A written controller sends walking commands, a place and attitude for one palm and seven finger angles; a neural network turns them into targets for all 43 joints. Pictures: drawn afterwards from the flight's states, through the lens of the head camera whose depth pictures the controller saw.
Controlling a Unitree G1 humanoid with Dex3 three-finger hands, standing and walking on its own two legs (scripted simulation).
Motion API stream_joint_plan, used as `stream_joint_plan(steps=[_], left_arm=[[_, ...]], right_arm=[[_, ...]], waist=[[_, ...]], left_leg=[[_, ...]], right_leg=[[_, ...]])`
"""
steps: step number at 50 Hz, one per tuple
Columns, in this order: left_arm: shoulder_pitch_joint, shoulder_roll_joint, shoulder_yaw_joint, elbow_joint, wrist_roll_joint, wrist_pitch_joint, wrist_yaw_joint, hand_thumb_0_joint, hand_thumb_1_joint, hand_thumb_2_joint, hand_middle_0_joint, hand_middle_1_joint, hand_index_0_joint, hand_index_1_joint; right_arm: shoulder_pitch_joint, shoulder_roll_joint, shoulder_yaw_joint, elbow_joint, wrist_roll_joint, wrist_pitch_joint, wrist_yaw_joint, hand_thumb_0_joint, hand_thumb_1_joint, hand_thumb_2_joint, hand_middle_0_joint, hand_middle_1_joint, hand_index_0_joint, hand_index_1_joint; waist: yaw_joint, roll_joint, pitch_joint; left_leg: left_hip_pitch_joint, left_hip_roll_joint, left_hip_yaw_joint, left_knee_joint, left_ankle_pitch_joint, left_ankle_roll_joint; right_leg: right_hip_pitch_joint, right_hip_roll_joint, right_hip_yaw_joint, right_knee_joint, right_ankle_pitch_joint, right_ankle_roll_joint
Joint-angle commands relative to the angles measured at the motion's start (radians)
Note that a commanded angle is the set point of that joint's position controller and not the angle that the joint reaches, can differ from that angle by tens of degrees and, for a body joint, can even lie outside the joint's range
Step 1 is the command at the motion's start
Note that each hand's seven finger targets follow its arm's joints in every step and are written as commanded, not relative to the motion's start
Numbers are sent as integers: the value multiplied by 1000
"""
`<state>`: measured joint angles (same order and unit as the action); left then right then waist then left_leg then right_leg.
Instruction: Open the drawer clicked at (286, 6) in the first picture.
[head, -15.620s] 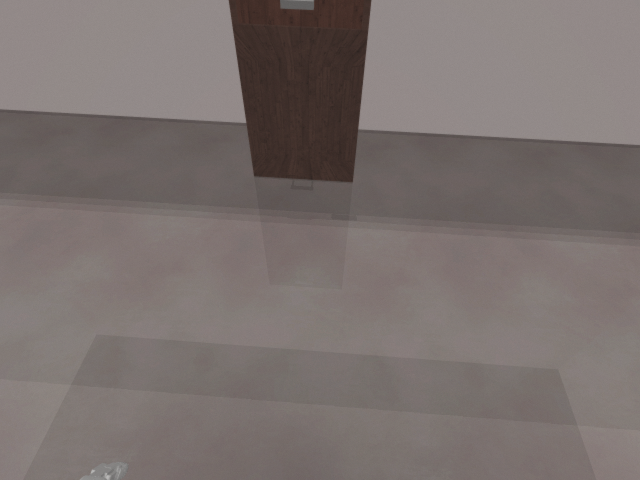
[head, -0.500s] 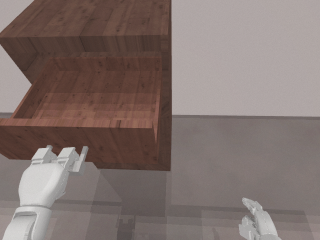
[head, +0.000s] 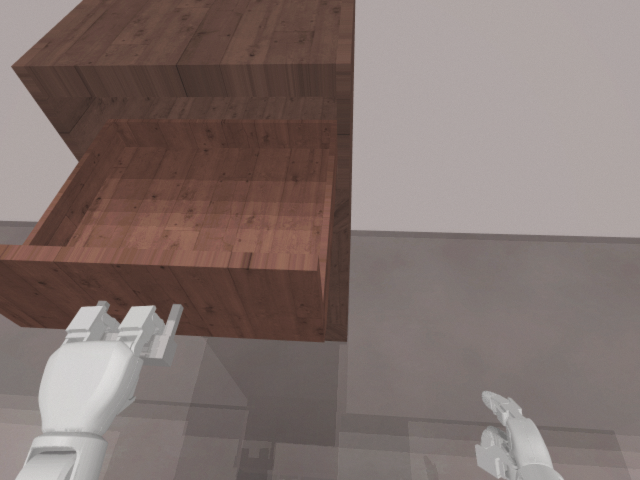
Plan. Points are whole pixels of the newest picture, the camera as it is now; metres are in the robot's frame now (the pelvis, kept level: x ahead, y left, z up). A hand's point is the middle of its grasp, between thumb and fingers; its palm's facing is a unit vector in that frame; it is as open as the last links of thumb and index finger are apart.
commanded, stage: open the thumb to release the handle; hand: left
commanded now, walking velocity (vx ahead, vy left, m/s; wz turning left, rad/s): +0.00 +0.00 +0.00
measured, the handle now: (130, 329) +0.26 +0.26 +0.06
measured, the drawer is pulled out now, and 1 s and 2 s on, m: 0.30 0.30 0.30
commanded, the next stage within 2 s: lift the hand off the handle in 0.40 s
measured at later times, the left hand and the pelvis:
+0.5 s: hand (122, 385) +0.20 +0.25 +0.04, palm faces +0.02 -0.05 -1.00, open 13.2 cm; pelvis -0.02 -0.01 +0.01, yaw +1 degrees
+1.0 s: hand (120, 366) +0.22 +0.25 +0.05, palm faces +0.04 -0.04 -1.00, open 13.7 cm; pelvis -0.03 -0.01 +0.01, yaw +1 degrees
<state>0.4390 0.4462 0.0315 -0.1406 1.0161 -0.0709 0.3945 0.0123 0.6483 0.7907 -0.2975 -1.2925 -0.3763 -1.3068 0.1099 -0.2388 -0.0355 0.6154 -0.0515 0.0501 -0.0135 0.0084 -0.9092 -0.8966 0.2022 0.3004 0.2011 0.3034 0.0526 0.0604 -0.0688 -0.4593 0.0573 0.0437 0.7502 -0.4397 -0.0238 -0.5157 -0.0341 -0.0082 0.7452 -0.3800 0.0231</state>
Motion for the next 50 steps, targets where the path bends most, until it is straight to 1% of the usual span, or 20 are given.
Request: stream_joint_plan(steps=[1,4,8,10,14,15,17,19,22,24,25,26,29,31,37,40,44,47,48,50], left_arm=[[-121,160,156,-134,-10,63,48,0,480,720,-370,-1305,-370,-1305],[-145,194,167,-104,-1,85,22,0,270,630,-355,-1283,-355,-1283],[-149,160,124,-100,-11,89,-21,0,-10,510,-335,-1253,-335,-1253],[-191,170,124,-78,-9,78,-36,0,-150,450,-325,-1237,-325,-1237],[-228,197,149,-43,-8,44,-51,0,-430,330,-305,-1207,-305,-1207],[-241,175,128,-40,-10,34,-52,0,-500,300,-300,-1200,-300,-1200],[-261,175,128,-7,-9,20,-52,0,-500,300,-300,-1200,-300,-1200],[-260,193,149,-22,-7,8,-47,0,-500,300,-300,-1200,-300,-1200],[-251,204,164,0,-9,1,-42,0,-500,300,-300,-1200,-300,-1200],[-267,207,167,-4,-9,-3,-39,0,-500,300,-300,-1200,-300,-1200],[-248,144,110,-23,-16,-3,-40,0,-500,300,-300,-1200,-300,-1200],[-250,172,137,-6,-17,-3,-37,0,-500,300,-300,-1200,-300,-1200],[-324,197,146,0,-6,-2,-31,0,-500,300,-300,-1200,-300,-1200],[-337,176,121,3,-5,0,-29,0,-500,300,-300,-1200,-300,-1200],[-437,209,130,87,-4,7,-37,0,-500,300,-300,-1200,-300,-1200],[-507,203,109,109,-5,5,-45,0,-500,300,-300,-1200,-300,-1200],[-528,270,165,23,-8,-8,-46,0,-500,300,-300,-1200,-300,-1200],[-503,206,114,-24,-36,-7,-57,0,-500,300,-300,-1200,-300,-1200],[-482,238,146,-39,-41,-8,-58,0,-500,300,-300,-1200,-300,-1200],[-456,230,137,-43,-38,8,-69,0,-500,300,-300,-1200,-300,-1200]], right_arm=[[-105,-98,-36,-130,8,-44,-25,0,-900,-900,200,300,200,300],[-121,-102,-29,-121,10,-36,-35,0,-900,-900,200,300,200,300],[-136,-94,-18,-127,13,-36,-37,0,-900,-900,200,300,200,300],[-142,-96,-13,-122,11,-35,-43,0,-900,-900,200,300,200,300],[-136,-96,-16,-114,10,-42,-52,0,-900,-900,200,300,200,300],[-134,-91,-14,-115,8,-47,-53,0,-900,-900,200,300,200,300],[-131,-92,-17,-108,11,-52,-53,0,-900,-900,200,300,200,300],[-130,-94,-22,-110,9,-57,-54,0,-900,-900,200,300,200,300],[-127,-94,-24,-105,11,-59,-55,0,-900,-900,200,300,200,300],[-128,-96,-26,-106,11,-58,-56,0,-900,-900,200,300,200,300],[-129,-90,-26,-113,11,-64,-49,0,-900,-900,200,300,200,300],[-122,-93,-32,-103,15,-64,-52,0,-900,-900,200,300,200,300],[-125,-100,-32,-100,12,-64,-56,0,-900,-900,200,300,200,300],[-119,-96,-31,-99,15,-65,-56,0,-900,-900,200,300,200,300],[-112,-99,-29,-78,20,-64,-73,0,-900,-900,200,300,200,300],[-109,-98,-26,-74,24,-64,-78,0,-900,-900,200,300,200,300],[-115,-96,-29,-84,21,-65,-83,0,-900,-900,200,300,200,300],[-123,-89,-26,-95,26,-71,-76,0,-900,-900,200,300,200,300],[-124,-93,-27,-96,27,-71,-76,0,-900,-900,200,300,200,300],[-134,-91,-17,-99,25,-68,-73,0,-900,-900,200,300,200,300]], waist=[[21,1,-235],[35,-16,-226],[41,-37,-185],[36,-31,-150],[40,-43,-165],[39,-39,-159],[35,-47,-135],[47,-21,-171],[47,-51,-176],[47,-38,-178],[40,-36,-177],[37,-53,-169],[33,-42,-173],[29,-24,-185],[19,-69,-164],[13,-44,-160],[40,8,-252],[30,-5,-217],[39,-3,-224],[40,-5,-204]], left_leg=[[119,-66,-14,-84,470,21],[113,-69,-13,-109,459,20],[111,-73,-9,-137,404,26],[103,-75,-8,-150,366,26],[109,-82,-1,-160,328,29],[108,-83,0,-159,315,30],[94,-87,1,-162,297,29],[109,-87,3,-164,322,27],[97,-90,4,-160,316,30],[95,-91,6,-161,318,28],[100,-90,5,-160,310,29],[94,-89,7,-159,313,29],[96,-90,7,-160,301,29],[99,-91,4,-161,289,29],[84,-94,6,-162,260,37],[88,-94,5,-171,246,35],[140,-96,1,-186,309,32],[150,-89,-4,-201,326,32],[155,-90,-5,-206,343,32],[157,-87,-4,-218,342,30]], right_leg=[[160,53,-43,-70,390,-47],[203,52,-35,-89,399,-50],[217,48,-41,-113,367,-47],[209,48,-37,-128,334,-47],[222,48,-23,-155,306,-46],[214,44,-25,-154,297,-44],[204,46,-25,-159,282,-44],[225,44,-18,-160,301,-48],[231,43,-20,-157,315,-45],[233,42,-14,-160,316,-46],[221,39,-17,-160,307,-43],[221,43,-20,-161,310,-43],[213,42,-13,-166,292,-44],[206,40,-18,-163,277,-45],[197,40,-19,-173,257,-39],[187,38,-21,-180,231,-38],[256,41,-15,-182,273,-46],[250,41,-32,-186,282,-42],[267,43,-31,-187,296,-44],[269,39,-34,-196,287,-41]])
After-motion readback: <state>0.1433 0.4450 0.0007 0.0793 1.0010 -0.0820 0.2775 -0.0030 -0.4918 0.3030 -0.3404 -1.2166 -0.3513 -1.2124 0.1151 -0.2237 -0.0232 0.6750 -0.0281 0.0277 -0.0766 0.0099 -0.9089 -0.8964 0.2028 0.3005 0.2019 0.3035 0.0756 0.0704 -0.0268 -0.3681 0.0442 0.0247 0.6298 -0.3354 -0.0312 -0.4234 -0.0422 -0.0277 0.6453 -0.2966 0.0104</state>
